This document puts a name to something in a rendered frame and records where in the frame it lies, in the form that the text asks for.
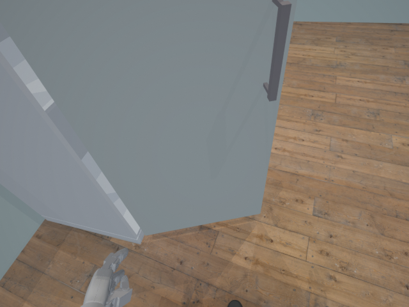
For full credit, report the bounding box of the fridge door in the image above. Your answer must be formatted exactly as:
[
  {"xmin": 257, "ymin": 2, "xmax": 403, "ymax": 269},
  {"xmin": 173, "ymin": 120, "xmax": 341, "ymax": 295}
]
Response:
[{"xmin": 0, "ymin": 0, "xmax": 297, "ymax": 235}]

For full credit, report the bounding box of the handle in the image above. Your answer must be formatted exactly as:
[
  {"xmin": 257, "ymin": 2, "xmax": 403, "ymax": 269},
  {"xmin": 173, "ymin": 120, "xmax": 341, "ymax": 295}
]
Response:
[{"xmin": 263, "ymin": 0, "xmax": 291, "ymax": 102}]

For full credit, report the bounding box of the left robot hand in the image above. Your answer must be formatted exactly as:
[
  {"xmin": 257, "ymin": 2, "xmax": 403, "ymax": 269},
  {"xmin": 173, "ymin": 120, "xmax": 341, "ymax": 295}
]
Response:
[{"xmin": 83, "ymin": 248, "xmax": 132, "ymax": 307}]

